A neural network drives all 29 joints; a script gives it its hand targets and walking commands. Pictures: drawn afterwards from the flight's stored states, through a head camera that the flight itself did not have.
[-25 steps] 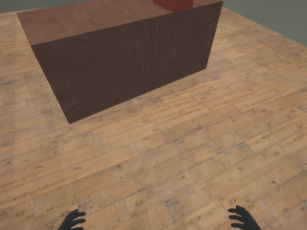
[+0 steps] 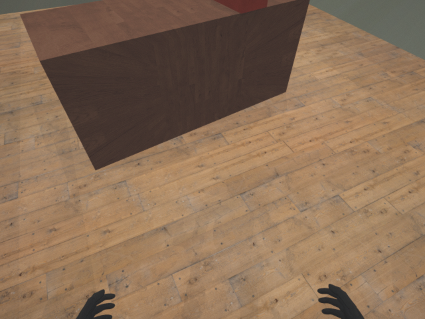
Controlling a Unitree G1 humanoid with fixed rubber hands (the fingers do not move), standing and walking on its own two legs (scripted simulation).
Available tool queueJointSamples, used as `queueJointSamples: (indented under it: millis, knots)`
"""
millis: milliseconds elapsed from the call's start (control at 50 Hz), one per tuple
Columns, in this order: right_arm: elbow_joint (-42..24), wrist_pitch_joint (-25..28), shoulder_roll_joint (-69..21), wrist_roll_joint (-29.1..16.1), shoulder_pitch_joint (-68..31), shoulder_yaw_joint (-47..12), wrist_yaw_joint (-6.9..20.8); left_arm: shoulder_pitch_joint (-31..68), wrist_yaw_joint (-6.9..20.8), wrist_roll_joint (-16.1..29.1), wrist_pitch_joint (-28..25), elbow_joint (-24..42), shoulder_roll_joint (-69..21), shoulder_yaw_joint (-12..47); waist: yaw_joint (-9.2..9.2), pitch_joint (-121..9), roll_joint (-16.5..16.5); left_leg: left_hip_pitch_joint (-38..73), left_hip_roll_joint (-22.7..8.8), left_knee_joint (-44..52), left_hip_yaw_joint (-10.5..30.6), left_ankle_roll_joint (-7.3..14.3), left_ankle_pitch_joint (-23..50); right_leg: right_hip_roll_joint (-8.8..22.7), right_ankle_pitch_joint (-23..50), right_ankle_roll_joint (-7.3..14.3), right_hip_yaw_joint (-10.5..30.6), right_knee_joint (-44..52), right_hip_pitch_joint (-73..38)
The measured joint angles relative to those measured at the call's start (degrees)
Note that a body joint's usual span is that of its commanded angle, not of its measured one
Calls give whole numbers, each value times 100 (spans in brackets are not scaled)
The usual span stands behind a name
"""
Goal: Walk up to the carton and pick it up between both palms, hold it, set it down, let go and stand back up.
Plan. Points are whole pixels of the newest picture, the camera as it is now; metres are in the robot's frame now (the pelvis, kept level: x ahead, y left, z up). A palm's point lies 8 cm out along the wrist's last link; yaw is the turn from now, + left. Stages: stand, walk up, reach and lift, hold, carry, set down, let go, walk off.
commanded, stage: stand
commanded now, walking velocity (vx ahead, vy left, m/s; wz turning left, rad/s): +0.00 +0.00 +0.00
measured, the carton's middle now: out of the picture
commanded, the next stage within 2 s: walk up in 0.32 s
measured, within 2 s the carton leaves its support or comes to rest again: neither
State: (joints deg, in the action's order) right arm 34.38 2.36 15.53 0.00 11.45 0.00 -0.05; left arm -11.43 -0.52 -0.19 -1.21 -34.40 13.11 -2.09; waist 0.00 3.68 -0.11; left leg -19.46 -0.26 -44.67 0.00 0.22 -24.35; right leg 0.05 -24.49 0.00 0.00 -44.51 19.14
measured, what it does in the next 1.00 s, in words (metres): steps to the right: right foot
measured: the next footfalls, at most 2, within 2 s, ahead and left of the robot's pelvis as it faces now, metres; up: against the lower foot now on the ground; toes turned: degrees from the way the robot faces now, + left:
right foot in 0.82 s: +0.17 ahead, -0.16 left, +0.00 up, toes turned -1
left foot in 1.14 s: +0.17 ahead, -0.01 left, +0.00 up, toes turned +5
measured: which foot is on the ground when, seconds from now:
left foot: down 0.00-0.84, up 0.86-1.00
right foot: down 0.00-0.54, up 0.56-0.80, down 0.82-1.00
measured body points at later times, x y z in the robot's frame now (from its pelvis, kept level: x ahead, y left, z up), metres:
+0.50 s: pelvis -0.01 -0.01 +0.00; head +0.01 -0.01 +0.45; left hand +0.15 +0.24 -0.09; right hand +0.15 -0.26 -0.09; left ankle -0.01 +0.12 -0.71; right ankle -0.01 -0.12 -0.71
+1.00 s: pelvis +0.09 -0.15 +0.01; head +0.09 -0.17 +0.46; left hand +0.21 +0.17 -0.04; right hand +0.21 -0.45 -0.08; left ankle +0.04 +0.03 -0.62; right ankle +0.13 -0.16 -0.71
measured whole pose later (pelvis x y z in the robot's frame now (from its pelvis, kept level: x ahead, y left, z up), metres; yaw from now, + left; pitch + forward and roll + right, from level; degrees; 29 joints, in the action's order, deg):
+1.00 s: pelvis +0.09 -0.15 +0.01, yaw +4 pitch -2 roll +5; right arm 36.1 3.2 25.2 0.0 21.2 0.0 -0.1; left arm -12.9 3.7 -0.9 -2.8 -34.4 22.4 -6.6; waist 1.6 1.7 -2.9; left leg -25.9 0.1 -67.1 2.6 1.7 -22.5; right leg -0.8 -19.5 -0.9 -7.0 -40.0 19.9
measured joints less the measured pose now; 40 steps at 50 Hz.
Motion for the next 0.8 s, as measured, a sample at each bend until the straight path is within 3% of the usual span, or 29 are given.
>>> queueJointSamples:
  millis: [520,600,700,800]
  knots:
    - [0,27,93,0,0,0,0,0,-4,0,-45,0,47,-7,0,-2,10,0,0,-5,0,-37,93,0,35,38,0,-108,47]
    - [0,181,191,0,275,2,12,3,334,-61,-57,-2,240,-143,-6,-152,-71,11,4,23,6,49,1,-2,-782,68,-7,-844,304]
    - [4,311,385,0,862,1,12,3,538,-71,-122,1,754,-366,-5,-228,-406,292,-21,521,11,84,113,0,-521,68,-3,-1468,1002]
    - [5,310,790,1,1079,2,12,2,704,-71,-138,3,930,-461,1,-256,-510,575,-186,711,22,83,-35,57,-61,68,7,-702,1264]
